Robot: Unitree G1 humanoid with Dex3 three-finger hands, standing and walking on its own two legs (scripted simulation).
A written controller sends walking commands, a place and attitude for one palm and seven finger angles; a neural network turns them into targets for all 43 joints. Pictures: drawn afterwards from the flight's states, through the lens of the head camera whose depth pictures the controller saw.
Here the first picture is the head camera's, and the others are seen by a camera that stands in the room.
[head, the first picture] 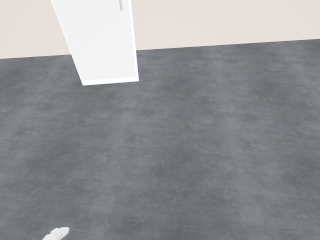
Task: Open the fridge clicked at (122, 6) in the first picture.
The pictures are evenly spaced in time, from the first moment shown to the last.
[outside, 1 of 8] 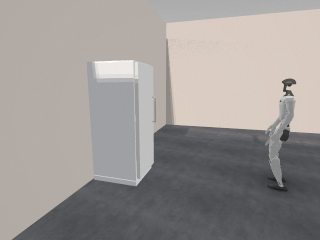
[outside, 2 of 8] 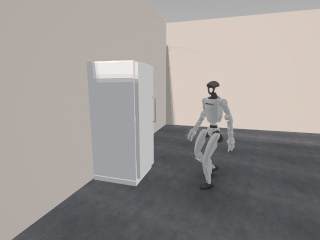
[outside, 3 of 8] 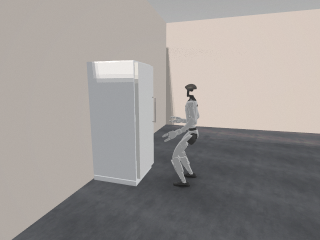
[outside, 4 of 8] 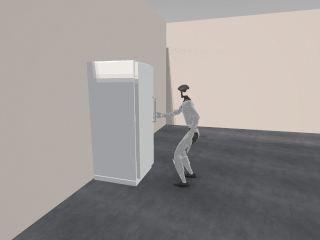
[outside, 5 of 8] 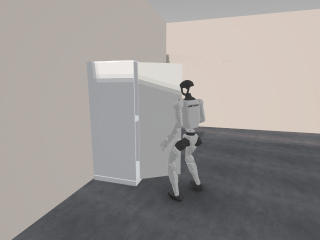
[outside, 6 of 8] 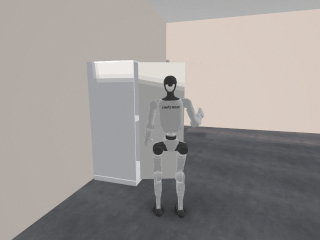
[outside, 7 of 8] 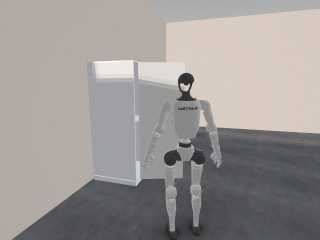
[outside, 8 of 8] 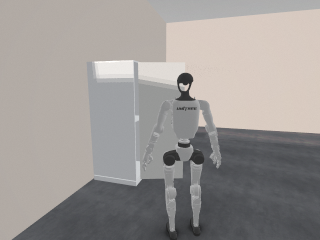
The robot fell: no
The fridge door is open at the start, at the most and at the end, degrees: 0 82 71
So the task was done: yes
